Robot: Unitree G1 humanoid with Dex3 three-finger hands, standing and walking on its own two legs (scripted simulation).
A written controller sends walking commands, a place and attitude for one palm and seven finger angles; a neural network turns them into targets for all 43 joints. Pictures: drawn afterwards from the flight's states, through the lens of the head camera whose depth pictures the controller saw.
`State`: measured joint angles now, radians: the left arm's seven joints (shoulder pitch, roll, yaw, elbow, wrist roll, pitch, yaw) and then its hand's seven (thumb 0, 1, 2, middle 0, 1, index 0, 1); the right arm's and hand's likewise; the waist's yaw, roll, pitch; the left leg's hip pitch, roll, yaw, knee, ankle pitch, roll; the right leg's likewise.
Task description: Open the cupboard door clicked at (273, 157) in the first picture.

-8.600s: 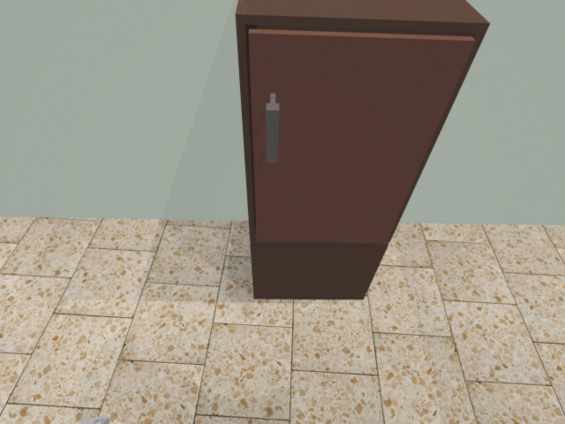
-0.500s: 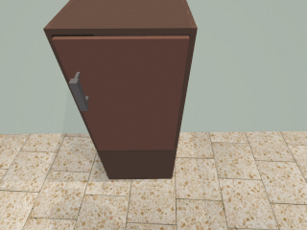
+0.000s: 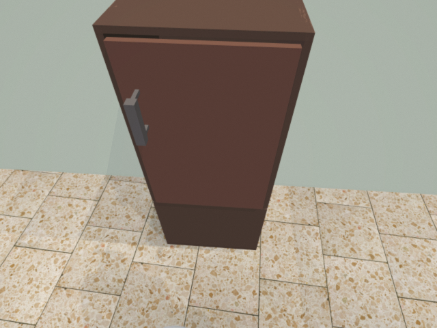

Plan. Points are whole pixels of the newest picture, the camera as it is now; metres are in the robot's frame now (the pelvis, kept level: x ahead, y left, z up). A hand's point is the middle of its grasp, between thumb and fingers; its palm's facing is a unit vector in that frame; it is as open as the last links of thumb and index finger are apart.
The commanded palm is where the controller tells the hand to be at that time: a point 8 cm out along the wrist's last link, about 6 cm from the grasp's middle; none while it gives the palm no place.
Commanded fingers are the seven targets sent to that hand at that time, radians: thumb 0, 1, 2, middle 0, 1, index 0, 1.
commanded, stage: come to a stop and stand still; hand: left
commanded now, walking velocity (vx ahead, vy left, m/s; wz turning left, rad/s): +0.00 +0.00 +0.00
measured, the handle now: (139, 117) +0.54 +0.24 +0.07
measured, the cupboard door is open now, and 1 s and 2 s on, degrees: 0 0 0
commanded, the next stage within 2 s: look again from close up in 0.92 s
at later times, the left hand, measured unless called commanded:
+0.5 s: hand out of the picture +0.00 +0.21 -0.18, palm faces +0.06 -0.98 -0.19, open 7.3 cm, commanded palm none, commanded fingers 0.00 0.90 0.90 -0.20 -0.30 -0.20 -0.30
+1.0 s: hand out of the picture +0.04 +0.22 -0.17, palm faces +0.05 -0.98 -0.21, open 7.3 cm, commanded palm none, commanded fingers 0.00 0.90 0.90 -0.20 -0.30 -0.20 -0.30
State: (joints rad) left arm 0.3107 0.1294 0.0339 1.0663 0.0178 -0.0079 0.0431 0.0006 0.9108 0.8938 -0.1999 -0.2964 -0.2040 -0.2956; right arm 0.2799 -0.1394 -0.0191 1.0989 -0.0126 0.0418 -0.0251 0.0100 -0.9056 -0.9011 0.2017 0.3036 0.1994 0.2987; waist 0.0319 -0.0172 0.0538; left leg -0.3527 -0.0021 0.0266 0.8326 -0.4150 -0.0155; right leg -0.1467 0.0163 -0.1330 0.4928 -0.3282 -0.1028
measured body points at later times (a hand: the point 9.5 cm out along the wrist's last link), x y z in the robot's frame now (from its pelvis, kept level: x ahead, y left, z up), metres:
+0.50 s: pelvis -0.01 +0.03 -0.01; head +0.00 +0.03 +0.44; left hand -0.01 +0.26 -0.16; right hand +0.04 -0.19 -0.16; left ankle +0.02 +0.18 -0.74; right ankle -0.02 -0.06 -0.74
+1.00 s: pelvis -0.01 +0.03 +0.00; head -0.02 +0.04 +0.45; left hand +0.04 +0.28 -0.15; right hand +0.03 -0.21 -0.15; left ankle +0.02 +0.18 -0.74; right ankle -0.02 -0.06 -0.74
